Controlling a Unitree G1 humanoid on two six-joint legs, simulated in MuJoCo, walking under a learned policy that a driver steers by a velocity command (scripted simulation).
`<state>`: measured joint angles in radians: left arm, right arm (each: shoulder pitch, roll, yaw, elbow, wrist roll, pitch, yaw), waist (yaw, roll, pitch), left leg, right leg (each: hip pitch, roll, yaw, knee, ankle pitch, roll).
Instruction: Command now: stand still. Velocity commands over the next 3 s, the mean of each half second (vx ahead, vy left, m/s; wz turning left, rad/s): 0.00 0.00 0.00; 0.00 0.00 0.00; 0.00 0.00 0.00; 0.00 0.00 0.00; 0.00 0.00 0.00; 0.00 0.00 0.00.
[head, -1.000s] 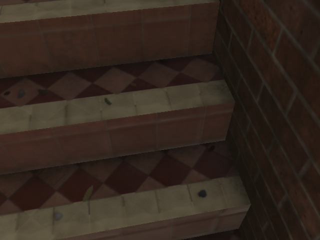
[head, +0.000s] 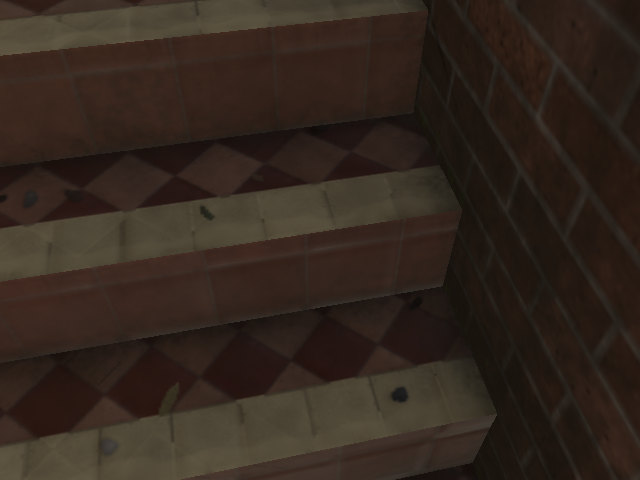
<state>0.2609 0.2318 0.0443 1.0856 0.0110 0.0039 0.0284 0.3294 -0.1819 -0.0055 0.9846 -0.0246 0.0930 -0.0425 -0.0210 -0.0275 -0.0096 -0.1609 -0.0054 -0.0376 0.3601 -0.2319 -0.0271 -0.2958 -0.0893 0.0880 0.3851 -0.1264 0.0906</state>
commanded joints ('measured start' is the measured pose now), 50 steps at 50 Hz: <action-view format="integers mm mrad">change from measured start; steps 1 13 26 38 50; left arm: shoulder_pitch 54 57 60 61 61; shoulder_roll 112 115 117 119 121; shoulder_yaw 18 19 20 20 24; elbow -18 -17 -18 -20 -20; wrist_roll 0 0 -1 -1 -2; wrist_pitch -5 -6 -6 -6 -17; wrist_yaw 3 2 1 0 -1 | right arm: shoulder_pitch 73 80 86 91 93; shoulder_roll -93 -97 -100 -102 -105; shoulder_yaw -17 -18 -19 -20 -20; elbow -20 -22 -23 -24 -34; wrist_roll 0 1 2 2 0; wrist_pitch -4 -4 -4 -5 -4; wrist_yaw -3 -3 -3 -3 -3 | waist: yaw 0 0 0 0 -5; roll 16 17 17 17 19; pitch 26 26 27 28 30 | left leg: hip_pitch -55 -51 -47 -45 -39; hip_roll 46 47 49 50 55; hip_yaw -34 -33 -33 -32 -35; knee -83 -83 -84 -84 -84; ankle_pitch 73 81 87 89 85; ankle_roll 49 48 48 47 38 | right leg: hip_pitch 41 41 42 43 39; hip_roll -12 -13 -14 -14 -15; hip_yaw -8 -8 -8 -8 -7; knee -52 -51 -50 -50 -54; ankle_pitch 31 37 42 44 37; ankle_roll -52 -51 -50 -50 -51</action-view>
